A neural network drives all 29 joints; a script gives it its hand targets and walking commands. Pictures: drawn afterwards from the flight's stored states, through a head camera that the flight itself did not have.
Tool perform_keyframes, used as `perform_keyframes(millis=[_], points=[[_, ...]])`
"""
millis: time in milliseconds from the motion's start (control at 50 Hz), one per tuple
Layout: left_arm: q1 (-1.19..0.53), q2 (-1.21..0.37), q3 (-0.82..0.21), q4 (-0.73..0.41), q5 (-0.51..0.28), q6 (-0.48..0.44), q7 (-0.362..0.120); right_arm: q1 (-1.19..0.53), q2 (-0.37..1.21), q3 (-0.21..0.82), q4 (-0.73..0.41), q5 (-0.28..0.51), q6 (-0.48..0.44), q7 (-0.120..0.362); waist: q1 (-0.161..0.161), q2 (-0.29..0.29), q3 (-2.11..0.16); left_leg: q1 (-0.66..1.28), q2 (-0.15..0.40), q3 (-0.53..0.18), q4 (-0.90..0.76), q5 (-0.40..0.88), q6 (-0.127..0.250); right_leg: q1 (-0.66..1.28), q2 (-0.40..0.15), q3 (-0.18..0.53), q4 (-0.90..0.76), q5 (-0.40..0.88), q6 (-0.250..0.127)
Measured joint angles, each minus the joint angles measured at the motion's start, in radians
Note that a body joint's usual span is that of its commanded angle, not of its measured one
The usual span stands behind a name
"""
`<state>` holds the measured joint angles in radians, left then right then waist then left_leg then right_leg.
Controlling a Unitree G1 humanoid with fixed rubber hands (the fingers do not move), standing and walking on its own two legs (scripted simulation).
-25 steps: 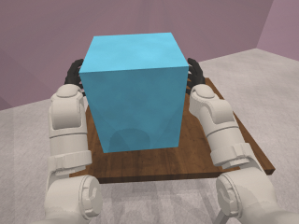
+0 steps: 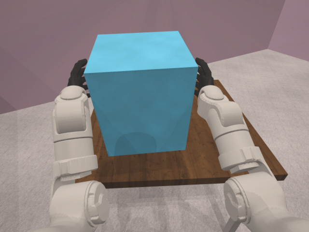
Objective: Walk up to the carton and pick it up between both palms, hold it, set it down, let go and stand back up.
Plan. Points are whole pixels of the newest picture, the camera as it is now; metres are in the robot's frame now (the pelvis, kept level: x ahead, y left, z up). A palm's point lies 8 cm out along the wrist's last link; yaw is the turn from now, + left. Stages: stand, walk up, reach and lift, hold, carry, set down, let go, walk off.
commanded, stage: hold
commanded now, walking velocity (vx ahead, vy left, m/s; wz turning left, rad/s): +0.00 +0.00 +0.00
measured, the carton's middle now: (143, 94) +0.41 +0.02 +0.22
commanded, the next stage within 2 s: set down in 1.32 s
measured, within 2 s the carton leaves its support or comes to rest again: neither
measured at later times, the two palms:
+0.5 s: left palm (76, 92) +0.36 +0.17 +0.26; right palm (204, 92) +0.36 -0.13 +0.25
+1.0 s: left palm (81, 94) +0.37 +0.16 +0.25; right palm (205, 93) +0.37 -0.14 +0.24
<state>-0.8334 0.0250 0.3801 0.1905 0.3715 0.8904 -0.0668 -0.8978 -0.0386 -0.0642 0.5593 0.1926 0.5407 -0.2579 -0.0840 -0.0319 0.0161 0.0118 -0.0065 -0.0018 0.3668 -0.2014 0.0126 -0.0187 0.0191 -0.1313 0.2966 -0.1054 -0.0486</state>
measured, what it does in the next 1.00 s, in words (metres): stands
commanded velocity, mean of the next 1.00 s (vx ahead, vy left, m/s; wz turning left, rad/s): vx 0.00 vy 0.00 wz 0.00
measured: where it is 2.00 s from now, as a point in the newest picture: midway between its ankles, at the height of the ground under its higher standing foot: outside the picture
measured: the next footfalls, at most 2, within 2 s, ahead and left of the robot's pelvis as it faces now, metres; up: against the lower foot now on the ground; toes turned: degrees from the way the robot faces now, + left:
none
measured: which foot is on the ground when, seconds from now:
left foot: down 0.00-1.00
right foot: down 0.00-1.00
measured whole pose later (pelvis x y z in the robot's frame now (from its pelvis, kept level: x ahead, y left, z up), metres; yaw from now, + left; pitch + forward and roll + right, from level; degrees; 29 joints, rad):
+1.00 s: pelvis +0.00 -0.01 +0.00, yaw +1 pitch -11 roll +0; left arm -0.83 0.05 0.37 0.20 0.38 0.89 -0.09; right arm -0.89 -0.03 -0.06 0.56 0.19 0.54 -0.27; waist -0.11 -0.04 0.05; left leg 0.02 0.00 -0.02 0.36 -0.19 0.00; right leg 0.00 0.02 -0.15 0.28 -0.10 -0.06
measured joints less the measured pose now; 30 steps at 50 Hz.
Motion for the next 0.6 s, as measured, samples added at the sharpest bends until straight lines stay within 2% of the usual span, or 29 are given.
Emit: perform_keyframes(millis=[260, 400, 600], points=[[0.008, 0.021, -0.002, -0.017, 0.013, 0.01, -0.037, 0.02, 0.033, -0.011, -0.043, -0.008, 0.017, -0.023, -0.018, -0.003, 0.016, 0.022, -0.003, -0.029, 0.006, -0.008, -0.005, 0.039, -0.003, -0.027, -0.01, -0.01, 0.001], [0.025, 0.005, -0.005, -0.046, 0.022, 0.015, -0.038, 0.04, 0.024, 0.001, -0.071, 0.005, 0.023, -0.024, -0.022, -0.001, 0.026, 0.028, -0.004, -0.021, 0.008, -0.01, -0.002, 0.042, -0.003, -0.019, -0.006, -0.01, 0.003], [0.019, -0.005, 0.002, -0.041, 0.025, 0.013, -0.028, 0.032, 0.017, 0.002, -0.054, -0.001, 0.016, -0.013, -0.01, 0.002, 0.024, 0.027, -0.002, -0.005, 0.001, -0.006, 0.0, 0.029, -0.002, -0.003, 0.001, -0.007, 0.002]])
